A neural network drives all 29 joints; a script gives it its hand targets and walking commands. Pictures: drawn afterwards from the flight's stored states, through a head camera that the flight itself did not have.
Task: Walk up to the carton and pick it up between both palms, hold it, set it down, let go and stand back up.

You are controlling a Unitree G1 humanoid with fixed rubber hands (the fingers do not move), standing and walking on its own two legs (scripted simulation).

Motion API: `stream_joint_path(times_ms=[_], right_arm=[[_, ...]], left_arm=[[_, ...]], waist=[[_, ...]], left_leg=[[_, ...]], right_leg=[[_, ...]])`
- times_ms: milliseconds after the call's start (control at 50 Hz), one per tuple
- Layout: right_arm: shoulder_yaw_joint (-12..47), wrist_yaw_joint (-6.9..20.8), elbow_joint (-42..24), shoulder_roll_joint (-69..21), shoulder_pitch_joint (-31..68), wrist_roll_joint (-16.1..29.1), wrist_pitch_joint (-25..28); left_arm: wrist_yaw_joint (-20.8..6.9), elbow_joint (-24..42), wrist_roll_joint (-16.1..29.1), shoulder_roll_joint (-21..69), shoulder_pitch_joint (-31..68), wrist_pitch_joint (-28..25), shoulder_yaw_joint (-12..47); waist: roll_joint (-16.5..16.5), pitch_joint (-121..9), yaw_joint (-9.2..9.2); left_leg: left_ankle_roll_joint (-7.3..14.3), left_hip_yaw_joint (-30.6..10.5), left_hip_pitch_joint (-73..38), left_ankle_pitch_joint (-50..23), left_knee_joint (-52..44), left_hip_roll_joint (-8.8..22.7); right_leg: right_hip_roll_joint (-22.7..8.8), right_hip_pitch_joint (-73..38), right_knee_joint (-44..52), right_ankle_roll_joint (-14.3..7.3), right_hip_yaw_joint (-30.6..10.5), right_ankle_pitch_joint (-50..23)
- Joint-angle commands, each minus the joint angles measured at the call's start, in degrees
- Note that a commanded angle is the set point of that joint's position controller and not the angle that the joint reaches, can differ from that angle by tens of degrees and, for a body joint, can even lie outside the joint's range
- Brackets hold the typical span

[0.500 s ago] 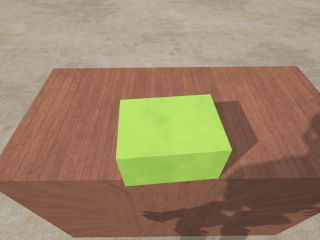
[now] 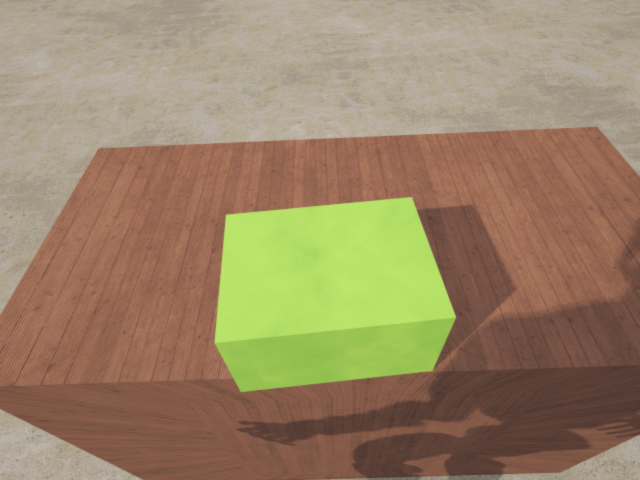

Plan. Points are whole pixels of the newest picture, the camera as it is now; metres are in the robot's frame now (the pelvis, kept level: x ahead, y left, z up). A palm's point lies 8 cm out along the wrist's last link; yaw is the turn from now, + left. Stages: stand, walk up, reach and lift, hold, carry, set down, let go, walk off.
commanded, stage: walk up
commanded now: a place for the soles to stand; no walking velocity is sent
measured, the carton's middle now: (328, 292) +0.37 +0.02 +0.03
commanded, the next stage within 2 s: reach and lift in 1.36 s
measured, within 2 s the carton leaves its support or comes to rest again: neither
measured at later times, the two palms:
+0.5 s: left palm out of the picture +0.10 +0.33 -0.08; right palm out of the picture +0.11 -0.31 -0.09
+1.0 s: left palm out of the picture +0.10 +0.32 -0.08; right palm out of the picture +0.10 -0.32 -0.09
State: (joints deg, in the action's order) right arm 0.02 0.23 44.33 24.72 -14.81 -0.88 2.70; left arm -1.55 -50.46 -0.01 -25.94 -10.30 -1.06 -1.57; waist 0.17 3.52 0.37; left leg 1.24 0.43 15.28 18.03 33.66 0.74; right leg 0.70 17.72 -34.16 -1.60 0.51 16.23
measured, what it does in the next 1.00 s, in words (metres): stands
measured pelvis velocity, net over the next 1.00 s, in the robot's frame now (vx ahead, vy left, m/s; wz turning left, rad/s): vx -0.02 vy -0.01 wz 0.00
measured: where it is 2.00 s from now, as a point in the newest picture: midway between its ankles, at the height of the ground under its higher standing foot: outside the picture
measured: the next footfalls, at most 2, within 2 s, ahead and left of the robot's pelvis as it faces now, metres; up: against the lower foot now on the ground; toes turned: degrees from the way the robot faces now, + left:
none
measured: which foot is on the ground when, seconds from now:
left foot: down 0.00-1.00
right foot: down 0.00-1.00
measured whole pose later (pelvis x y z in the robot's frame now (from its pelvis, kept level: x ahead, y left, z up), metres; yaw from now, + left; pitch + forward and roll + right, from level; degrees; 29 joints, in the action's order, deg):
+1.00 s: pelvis -0.02 -0.01 +0.00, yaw +0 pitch -1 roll +1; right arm 0.0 0.2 45.9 24.7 -10.8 -0.9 2.6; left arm -1.8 -54.1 0.0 -25.8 -6.5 -0.3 -1.5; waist -0.1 2.9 0.4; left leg -0.3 0.4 14.5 15.2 30.6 0.7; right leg 0.6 17.7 -32.9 -1.6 0.5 14.2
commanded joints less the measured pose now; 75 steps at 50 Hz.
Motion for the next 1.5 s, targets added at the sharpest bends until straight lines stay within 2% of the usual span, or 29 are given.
stream_joint_path(times_ms=[0,100,180,340,360,400,460,500,520,580,600,640,680,700,740,780,800,840,1060,1120,1200,1220,1260,1280,1320,1340,1360,1400,1480], right_arm=[[-3.19,-1.11,1.76,10.21,0.76,0.30,1.18],[-3.24,-0.84,2.78,10.50,3.28,0.44,1.07],[-2.92,-0.90,2.63,10.97,5.08,-0.01,1.02],[-3.30,-0.68,2.73,10.55,6.00,-0.12,0.84],[-3.15,-0.62,1.79,10.47,6.50,0.08,0.85],[-2.77,-0.49,2.24,9.83,5.50,-0.24,1.05],[-2.88,-0.45,2.56,10.18,6.31,-0.12,0.99],[-3.01,-0.43,3.09,10.71,5.09,-0.33,0.91],[-2.74,-0.76,3.21,9.61,5.34,0.11,0.90],[-3.17,-1.06,3.11,10.72,5.49,0.57,0.89],[-2.97,-1.01,2.52,10.00,6.36,0.50,0.87],[-2.73,-1.13,3.01,9.70,6.43,0.63,1.04],[-3.44,-1.13,3.54,10.96,6.78,-0.11,0.99],[-2.48,-0.96,2.84,9.92,7.44,0.16,0.68],[-2.97,-0.91,3.83,10.74,6.65,0.04,0.53],[-2.57,-1.16,3.25,10.52,7.75,-0.09,0.75],[-2.79,-0.94,3.12,10.58,8.20,-0.14,0.80],[-2.71,-0.47,3.72,9.57,7.01,0.12,0.74],[-2.34,-0.69,4.65,10.14,5.08,0.17,0.94],[-2.58,-0.52,4.84,9.78,7.19,-0.44,0.75],[-2.40,-0.71,5.89,10.28,5.61,-0.28,0.94],[-2.73,-0.58,5.66,10.00,5.05,0.05,0.86],[-2.30,-0.58,5.77,10.10,6.31,-0.03,0.80],[-2.48,-0.77,5.43,9.99,5.24,-0.14,0.98],[-2.59,-0.65,5.38,9.90,5.45,0.25,1.05],[-2.21,-0.87,5.22,10.41,6.01,-0.36,1.18],[-13.09,1.36,9.10,3.26,20.50,-6.31,10.60],[-13.46,3.43,9.55,7.73,14.25,-6.57,10.74],[-13.08,3.87,5.87,8.04,12.31,-4.27,11.64]], left_arm=[[0.70,2.52,-0.40,-9.52,1.78,-0.95,-1.05],[0.49,2.50,-0.59,-10.22,3.32,-0.86,-1.48],[0.54,2.03,-0.43,-8.40,4.20,-0.95,-0.81],[0.23,0.93,-1.14,-10.03,5.28,-0.86,-1.18],[0.31,0.31,-1.37,-10.03,3.54,-0.84,-1.44],[0.46,0.65,-1.12,-9.27,5.09,-0.94,-0.86],[0.42,-0.24,-1.32,-9.24,4.53,-1.25,-0.69],[0.26,0.20,-1.08,-9.10,5.07,-1.22,-1.20],[0.32,0.66,-0.44,-8.70,6.55,-0.77,-0.85],[0.38,0.69,-0.57,-8.73,5.70,-0.66,-1.09],[0.53,0.06,-0.33,-8.15,5.41,-0.60,-0.80],[0.44,0.23,-0.60,-9.70,6.26,-0.44,-1.10],[0.30,0.38,0.24,-8.41,6.52,0.05,-0.79],[0.31,0.00,-0.28,-8.38,6.34,-0.02,-1.22],[0.14,0.19,-0.52,-7.80,6.85,-0.03,-1.03],[0.00,-0.10,-0.79,-8.06,6.03,-0.02,-0.78],[-0.17,-0.23,-0.69,-7.86,5.58,0.04,-0.79],[-0.08,-0.34,-0.94,-8.61,7.82,-0.14,-0.77],[-0.39,-1.34,-0.58,-7.97,7.30,-0.30,-0.52],[-0.26,-1.65,-0.62,-7.89,7.88,-0.07,-0.79],[-0.43,-1.57,-0.71,-7.32,6.36,-0.30,-0.37],[-0.42,-1.36,-0.84,-8.85,7.69,-0.43,-0.76],[-0.15,-2.37,-0.73,-7.83,5.89,-0.35,-0.53],[-0.14,-1.85,-0.78,-8.38,7.16,-0.48,-0.78],[-0.12,-2.17,-0.68,-8.86,6.68,-0.52,-0.71],[-0.03,-1.11,-0.22,-8.48,7.90,-0.32,-0.66],[3.24,18.99,0.96,-6.93,20.34,11.16,-3.77],[4.21,21.94,-2.45,-5.43,17.05,17.81,-3.65],[3.53,26.71,-1.92,-5.69,14.15,21.21,-4.27]], waist=[[-1.75,-10.96,0.08],[1.14,-9.15,0.23],[-1.98,-7.47,-0.73],[-1.13,-8.79,0.35],[1.57,-8.68,-0.88],[-1.08,-8.20,-0.07],[2.91,-5.82,-0.60],[-0.45,-9.87,0.06],[2.19,-7.90,-0.17],[0.73,-11.82,0.19],[-1.02,-10.79,-0.76],[2.67,-8.79,-0.44],[-2.01,-7.95,-1.07],[0.66,-7.27,-0.72],[-1.97,-8.03,-0.49],[3.04,-8.79,-1.25],[1.12,-6.63,-1.52],[0.88,-6.02,0.09],[2.10,-8.81,-0.76],[-0.18,-4.79,-0.13],[1.94,-8.21,-0.63],[0.33,-8.25,0.51],[-1.83,-8.57,-0.94],[1.89,-8.75,-0.23],[-0.91,-11.59,0.04],[0.22,-10.17,-0.94],[-0.86,-1.27,-0.66],[-5.56,-0.82,0.52],[2.62,-7.41,1.48]], left_leg=[[2.73,-6.33,-6.15,-16.44,-4.65,5.86],[2.54,-6.79,-3.30,-12.78,-6.07,6.30],[2.07,-7.40,-3.17,-10.71,-9.27,6.51],[1.61,-6.26,-4.36,-7.28,-8.78,6.14],[1.85,-7.08,-3.77,-5.98,-8.75,5.91],[2.16,-7.00,-2.67,-4.22,-9.15,4.94],[1.41,-5.79,-3.05,-6.30,-8.87,4.21],[1.20,-4.85,-6.51,-8.92,-8.16,4.50],[1.61,-5.73,-4.80,-13.13,-8.16,5.60],[0.86,-5.46,-7.50,-18.94,-5.98,6.30],[1.11,-5.46,-7.30,-18.81,-6.03,5.83],[1.10,-5.92,-4.80,-17.49,-6.32,6.05],[1.05,-5.79,-4.51,-16.13,-7.57,6.44],[1.55,-6.22,-4.46,-13.29,-8.29,6.21],[1.33,-5.65,-4.47,-8.35,-10.16,6.13],[1.43,-7.15,-2.79,-4.41,-10.81,6.27],[1.01,-6.03,-2.31,-3.95,-9.65,5.09],[0.72,-5.11,-4.52,-2.86,-10.06,4.59],[0.18,-7.06,-4.14,-8.02,-10.11,5.30],[0.55,-6.76,-1.85,-5.26,-11.97,5.58],[0.53,-6.42,-4.82,-6.39,-11.63,5.80],[-0.07,-5.91,-5.25,-7.97,-11.01,5.53],[0.36,-6.45,-5.81,-10.96,-10.92,5.67],[0.46,-6.28,-5.58,-11.02,-10.76,5.70],[-0.34,-5.47,-6.69,-13.99,-10.24,5.57],[0.10,-6.44,-5.64,-14.34,-11.46,5.78],[-3.42,1.02,6.08,-0.20,-7.29,1.49],[-1.01,2.77,14.90,5.25,-10.34,4.33],[-1.19,3.97,-0.73,-6.07,-4.83,0.90]], right_leg=[[-7.41,-4.76,4.21,-3.68,-7.07,-13.92],[-7.26,-5.98,5.48,-2.52,-7.06,-12.96],[-6.27,-4.61,5.56,-3.12,-7.73,-10.33],[-7.04,-5.76,8.45,-2.93,-8.59,-8.85],[-6.31,-5.66,7.86,-2.19,-6.68,-7.26],[-7.16,-4.47,8.36,-2.81,-8.34,-4.94],[-7.12,-4.52,9.95,-2.63,-8.65,-9.13],[-7.29,-5.28,8.59,-2.78,-7.83,-10.30],[-7.19,-4.99,7.77,-3.34,-8.15,-15.07],[-7.88,-7.77,6.95,-2.56,-7.17,-21.28],[-8.11,-7.39,7.20,-2.91,-7.73,-19.75],[-7.46,-7.31,7.14,-2.28,-7.36,-20.34],[-7.38,-5.97,6.98,-2.25,-7.33,-15.17],[-7.15,-4.82,7.93,-2.46,-7.00,-12.20],[-7.38,-5.49,9.20,-2.92,-9.05,-9.33],[-7.43,-6.54,11.27,-2.68,-9.15,-7.24],[-7.69,-5.15,11.86,-2.60,-9.18,-5.10],[-8.42,-2.24,13.21,-3.00,-11.12,-2.53],[-7.43,-6.06,13.09,-1.56,-8.24,-5.83],[-7.02,-3.82,13.78,-2.01,-9.44,-1.35],[-7.32,-4.73,14.11,-1.98,-9.34,-5.52],[-7.48,-5.15,12.88,-1.85,-8.67,-6.28],[-7.51,-5.79,13.06,-2.35,-8.54,-7.30],[-7.15,-6.74,12.48,-1.86,-8.52,-11.04],[-8.40,-8.35,11.84,-2.32,-9.32,-14.03],[-7.68,-8.32,10.68,-2.07,-8.12,-13.58],[1.35,-1.63,4.25,-2.38,4.37,2.33],[3.27,-10.53,-1.87,-1.03,6.04,-0.87],[1.62,-5.34,3.56,-1.32,4.17,-6.10]])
